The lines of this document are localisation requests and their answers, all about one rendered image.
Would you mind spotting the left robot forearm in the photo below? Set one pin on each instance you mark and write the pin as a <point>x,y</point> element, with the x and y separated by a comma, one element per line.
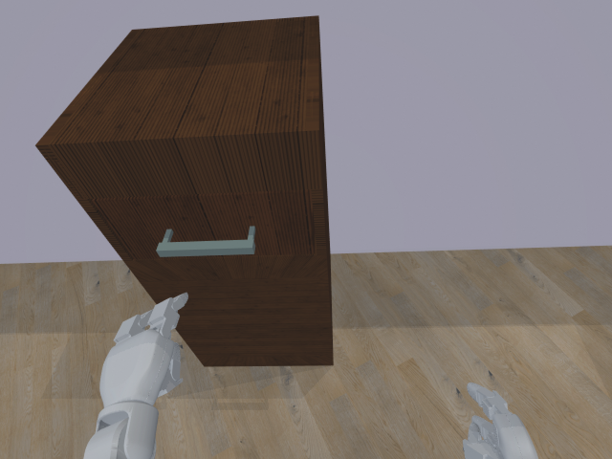
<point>125,430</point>

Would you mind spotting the robot right hand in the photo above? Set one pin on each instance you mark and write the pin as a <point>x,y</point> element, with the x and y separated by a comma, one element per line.
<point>505,438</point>

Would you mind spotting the handle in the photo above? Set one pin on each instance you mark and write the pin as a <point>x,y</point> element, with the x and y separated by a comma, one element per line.
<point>202,248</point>

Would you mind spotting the robot left hand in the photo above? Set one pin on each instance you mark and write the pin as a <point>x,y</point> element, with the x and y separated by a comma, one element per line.
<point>144,364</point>

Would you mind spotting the cabinet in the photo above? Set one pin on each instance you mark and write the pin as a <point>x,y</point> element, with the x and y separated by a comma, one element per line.
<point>213,108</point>

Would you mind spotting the drawer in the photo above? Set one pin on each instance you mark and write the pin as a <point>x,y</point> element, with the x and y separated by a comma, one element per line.
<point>283,220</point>

